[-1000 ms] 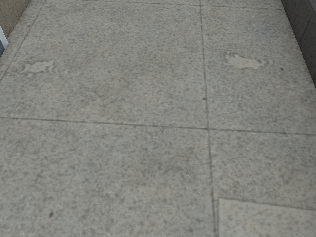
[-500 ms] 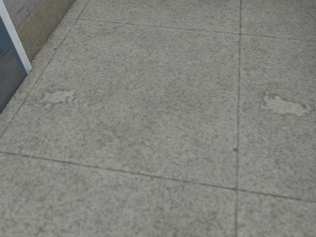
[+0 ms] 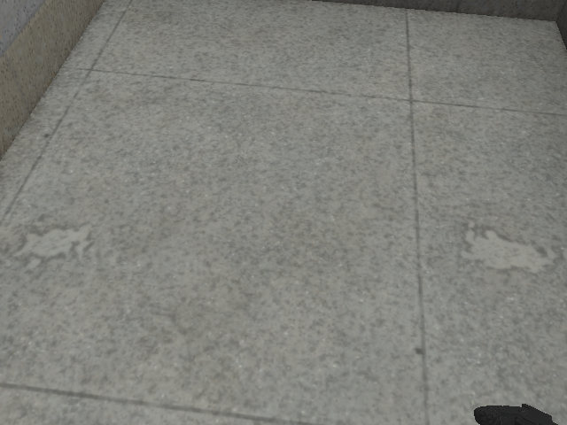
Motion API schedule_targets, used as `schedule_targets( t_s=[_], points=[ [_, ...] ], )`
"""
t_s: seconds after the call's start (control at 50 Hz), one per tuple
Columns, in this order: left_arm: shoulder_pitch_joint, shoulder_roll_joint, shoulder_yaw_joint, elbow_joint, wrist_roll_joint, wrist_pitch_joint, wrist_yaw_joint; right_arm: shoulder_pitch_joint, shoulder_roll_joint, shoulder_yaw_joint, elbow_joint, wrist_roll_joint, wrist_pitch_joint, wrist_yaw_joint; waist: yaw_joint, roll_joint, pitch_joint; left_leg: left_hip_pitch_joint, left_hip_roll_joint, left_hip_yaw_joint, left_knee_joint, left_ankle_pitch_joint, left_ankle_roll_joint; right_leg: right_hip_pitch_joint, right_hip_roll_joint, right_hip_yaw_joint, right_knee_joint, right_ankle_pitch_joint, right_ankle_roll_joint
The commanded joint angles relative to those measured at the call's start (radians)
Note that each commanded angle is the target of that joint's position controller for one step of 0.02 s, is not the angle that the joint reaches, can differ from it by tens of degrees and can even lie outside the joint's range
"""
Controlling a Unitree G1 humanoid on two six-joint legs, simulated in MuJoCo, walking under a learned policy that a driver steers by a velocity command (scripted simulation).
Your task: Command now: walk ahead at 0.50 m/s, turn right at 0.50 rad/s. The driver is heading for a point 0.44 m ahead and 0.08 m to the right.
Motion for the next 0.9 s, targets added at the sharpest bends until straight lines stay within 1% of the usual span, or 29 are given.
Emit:
schedule_targets(
  t_s=[0.02,0.04,0.06,0.08,0.12,0.14,0.2,0.24,0.3,0.36,0.38,0.4,0.42,0.44,0.46,0.48,0.5,0.52,0.54,0.56,0.58,0.6,0.62,0.66,0.68,0.74,0.82,0.86,0.9],
  points=[
    [-0.034,0.09,0.02,-0.089,0.016,0.0,-0.009,0.203,-0.119,-0.05,0.001,0.016,0.006,-0.009,-0.109,0.078,-0.062,0.422,0.353,-0.484,-0.34,-0.291,0.137,-0.459,-0.093,-0.009,0.307,0.081,-0.012],
    [-0.053,0.073,0.019,-0.09,0.018,0.007,-0.017,0.182,-0.1,-0.044,0.006,0.015,0.002,-0.007,-0.089,0.096,-0.031,0.359,0.307,-0.366,-0.367,-0.178,0.108,-0.428,-0.116,-0.016,0.272,0.121,0.0],
    [-0.06,0.071,0.02,-0.092,0.031,0.019,-0.025,0.19,-0.093,-0.042,0.019,0.018,-0.005,-0.009,-0.077,0.127,-0.012,0.322,0.278,-0.285,-0.38,-0.078,0.097,-0.409,-0.132,-0.022,0.253,0.137,0.012],
    [-0.059,0.063,0.018,-0.089,0.035,0.03,-0.032,0.199,-0.093,-0.043,0.03,0.022,-0.013,-0.007,-0.069,0.13,-0.01,0.306,0.261,-0.226,-0.388,0.009,0.094,-0.395,-0.133,-0.031,0.257,0.158,0.021],
    [-0.101,0.055,0.017,-0.109,0.034,0.041,-0.041,0.227,-0.101,-0.049,0.049,0.031,-0.029,-0.003,-0.061,0.114,-0.016,0.316,0.263,-0.156,-0.403,0.13,0.106,-0.423,-0.138,-0.033,0.255,0.205,0.032],
    [-0.133,0.053,0.016,-0.121,0.034,0.044,-0.045,0.238,-0.107,-0.052,0.057,0.033,-0.032,-0.002,-0.062,0.105,-0.01,0.324,0.266,-0.124,-0.413,0.156,0.112,-0.452,-0.144,-0.034,0.247,0.235,0.038],
    [-0.232,0.05,0.011,-0.157,0.034,0.048,-0.054,0.274,-0.112,-0.057,0.085,0.029,-0.03,0.0,-0.075,0.092,0.018,0.35,0.263,-0.036,-0.433,0.198,0.121,-0.525,-0.157,-0.042,0.173,0.327,0.053],
    [-0.295,0.039,0.002,-0.178,0.031,0.046,-0.061,0.286,-0.116,-0.059,0.099,0.026,-0.028,0.002,-0.083,0.09,0.035,0.353,0.248,0.028,-0.434,0.222,0.112,-0.515,-0.157,-0.064,0.069,0.399,0.053],
    [-0.4,0.03,-0.01,-0.216,0.03,0.041,-0.074,0.312,-0.139,-0.067,0.118,0.025,-0.025,-0.001,-0.107,0.093,0.061,0.362,0.254,0.098,-0.435,0.236,0.097,-0.457,-0.158,-0.119,-0.094,0.454,0.032],
    [-0.464,0.038,-0.013,-0.246,0.034,0.04,-0.079,0.356,-0.161,-0.074,0.146,0.025,-0.012,-0.007,-0.126,0.089,0.082,0.44,0.275,0.144,-0.397,0.315,0.082,-0.422,-0.139,-0.175,-0.196,0.382,-0.005],
    [-0.469,0.042,-0.011,-0.252,0.037,0.04,-0.077,0.365,-0.169,-0.076,0.154,0.025,-0.005,-0.009,-0.125,0.09,0.079,0.469,0.279,0.162,-0.361,0.397,0.075,-0.4,-0.122,-0.196,-0.222,0.338,-0.022],
    [-0.457,0.047,-0.008,-0.253,0.04,0.04,-0.073,0.368,-0.182,-0.078,0.161,0.024,0.001,-0.012,-0.116,0.099,0.064,0.492,0.281,0.185,-0.299,0.556,0.067,-0.354,-0.092,-0.219,-0.242,0.285,-0.041],
    [-0.421,0.055,-0.003,-0.246,0.043,0.04,-0.066,0.372,-0.202,-0.081,0.167,0.024,0.009,-0.015,-0.097,0.114,0.032,0.511,0.282,0.205,-0.206,0.732,0.06,-0.289,-0.052,-0.241,-0.252,0.224,-0.062],
    [-0.325,0.066,0.005,-0.22,0.05,0.031,-0.058,0.376,-0.211,-0.082,0.175,0.025,0.018,-0.018,-0.055,0.111,-0.016,0.502,0.276,0.217,-0.043,0.862,0.056,-0.178,-0.007,-0.239,-0.29,0.2,-0.085],
    [-0.149,0.086,0.02,-0.163,0.063,0.017,-0.044,0.371,-0.207,-0.077,0.172,0.032,0.024,-0.019,0.023,0.068,-0.114,0.413,0.245,0.239,0.193,0.778,0.029,0.049,0.019,-0.213,-0.386,0.288,-0.111],
    [-0.022,0.171,0.044,-0.134,0.07,0.009,-0.024,0.394,-0.146,-0.059,0.137,0.033,0.021,-0.015,0.051,-0.057,-0.243,0.175,0.204,0.234,0.496,0.302,-0.004,0.328,-0.2,0.044,-0.386,0.354,-0.155],
    [-0.081,0.277,0.065,-0.171,0.031,0.015,-0.012,0.427,-0.078,-0.045,0.073,0.055,0.02,-0.003,-0.011,-0.283,-0.369,-0.17,-0.002,0.154,0.859,-0.439,-0.063,0.547,-0.512,0.575,-0.488,0.717,-0.327],
    [-0.05,0.239,0.063,-0.168,0.0,0.025,0.001,0.325,-0.162,-0.064,0.078,0.039,0.025,-0.008,0.038,-0.045,-0.354,-0.204,0.042,-0.005,0.87,-0.336,-0.059,0.495,-0.475,0.441,-0.486,0.999,-0.309],
    [-0.106,0.188,0.045,-0.149,0.0,0.019,0.012,0.282,-0.116,-0.05,0.071,0.059,0.02,-0.007,0.002,-0.052,-0.239,-0.209,0.071,-0.019,0.841,-0.274,-0.053,0.391,-0.439,0.275,-0.467,1.161,-0.293],
    [-0.144,0.123,0.025,-0.136,-0.002,0.016,0.012,0.288,-0.097,-0.042,0.087,0.054,0.019,-0.008,-0.04,-0.008,-0.136,-0.172,0.099,-0.021,0.735,-0.246,-0.048,0.254,-0.38,0.176,-0.5,1.149,-0.233],
    [-0.185,0.096,0.014,-0.133,-0.007,0.012,0.015,0.287,-0.102,-0.045,0.094,0.036,0.033,-0.007,-0.074,-0.011,-0.085,-0.13,0.115,-0.03,0.664,-0.232,-0.046,0.164,-0.33,0.12,-0.531,1.089,-0.19],
    [-0.221,0.074,0.003,-0.136,-0.005,0.011,0.013,0.332,-0.104,-0.046,0.115,0.021,0.053,-0.005,-0.106,-0.019,-0.077,-0.062,0.11,-0.026,0.626,-0.216,-0.047,0.094,-0.303,0.075,-0.559,1.079,-0.169],
    [-0.219,0.074,-0.001,-0.132,-0.002,0.004,0.01,0.351,-0.102,-0.049,0.126,0.016,0.069,-0.003,-0.117,-0.019,-0.084,-0.022,0.094,-0.019,0.601,-0.198,-0.048,0.063,-0.29,0.052,-0.57,1.12,-0.162],
    [-0.212,0.095,0.001,-0.115,0.006,-0.007,0.005,0.368,-0.081,-0.048,0.137,0.022,0.082,0.003,-0.135,-0.024,-0.096,-0.005,0.074,-0.01,0.544,-0.154,-0.052,0.045,-0.271,0.007,-0.586,1.17,-0.163],
    [-0.209,0.096,0.0,-0.108,0.008,-0.01,0.005,0.357,-0.073,-0.047,0.139,0.023,0.085,0.004,-0.134,-0.028,-0.097,-0.008,0.071,-0.008,0.508,-0.128,-0.053,0.045,-0.263,-0.011,-0.592,1.164,-0.158],
    [-0.19,0.078,-0.012,-0.08,0.008,-0.007,0.01,0.29,-0.066,-0.044,0.136,0.02,0.09,0.001,-0.115,-0.058,-0.079,-0.015,0.071,-0.007,0.372,-0.057,-0.053,0.055,-0.238,-0.041,-0.598,1.086,-0.133],
    [-0.149,0.072,-0.019,-0.04,0.015,0.001,0.016,0.21,-0.059,-0.038,0.134,0.026,0.097,-0.009,-0.079,-0.073,-0.057,0.028,0.06,-0.004,0.214,-0.031,-0.042,0.074,-0.253,-0.026,-0.593,0.992,-0.128],
    [-0.144,0.066,-0.024,-0.024,0.02,0.006,0.019,0.201,-0.059,-0.036,0.145,0.028,0.096,-0.017,-0.071,-0.074,-0.043,0.07,0.048,-0.004,0.146,-0.058,-0.033,0.071,-0.264,-0.008,-0.577,0.945,-0.133],
    [-0.149,0.063,-0.029,-0.008,0.021,0.011,0.024,0.207,-0.056,-0.034,0.158,0.03,0.093,-0.026,-0.071,-0.072,-0.025,0.123,0.035,-0.003,0.058,-0.1,-0.017,0.064,-0.275,0.022,-0.55,0.886,-0.134]
  ],
)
